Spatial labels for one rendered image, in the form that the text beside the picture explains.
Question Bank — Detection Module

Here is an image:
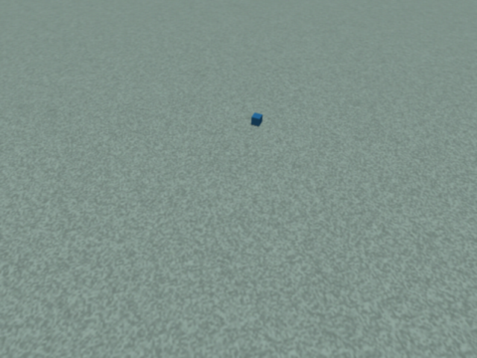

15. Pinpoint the cube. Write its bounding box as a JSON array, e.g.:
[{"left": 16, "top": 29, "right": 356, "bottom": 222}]
[{"left": 251, "top": 113, "right": 262, "bottom": 126}]

